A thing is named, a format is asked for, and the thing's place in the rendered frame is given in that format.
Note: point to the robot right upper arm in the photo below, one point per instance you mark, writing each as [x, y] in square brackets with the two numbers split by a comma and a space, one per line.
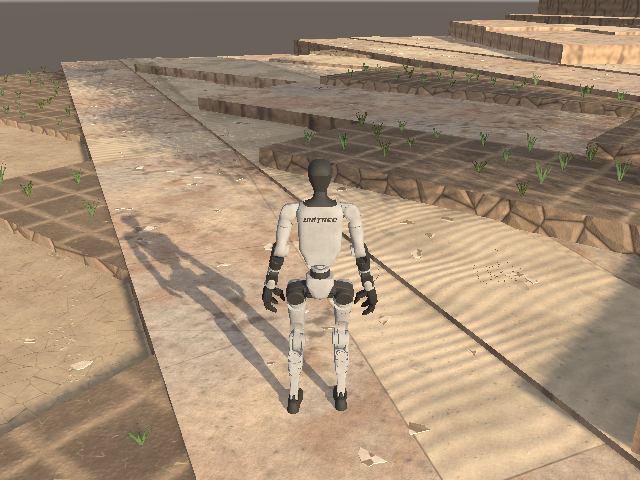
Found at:
[352, 213]

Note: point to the left robot hand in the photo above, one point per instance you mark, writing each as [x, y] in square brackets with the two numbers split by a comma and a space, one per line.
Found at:
[267, 297]

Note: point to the robot right forearm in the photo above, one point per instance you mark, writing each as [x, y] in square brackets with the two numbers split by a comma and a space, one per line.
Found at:
[365, 271]

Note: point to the robot right shin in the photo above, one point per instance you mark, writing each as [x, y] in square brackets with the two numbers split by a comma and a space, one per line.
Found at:
[341, 360]

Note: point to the right robot hand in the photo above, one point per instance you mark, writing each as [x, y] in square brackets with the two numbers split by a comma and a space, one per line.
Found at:
[371, 300]

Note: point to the right robot thigh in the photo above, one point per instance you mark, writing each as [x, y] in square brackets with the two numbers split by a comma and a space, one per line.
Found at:
[343, 298]

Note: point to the robot left forearm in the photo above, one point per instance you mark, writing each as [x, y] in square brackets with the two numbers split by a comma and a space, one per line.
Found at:
[273, 269]

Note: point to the robot left upper arm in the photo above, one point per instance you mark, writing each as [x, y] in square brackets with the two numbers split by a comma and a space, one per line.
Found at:
[288, 212]

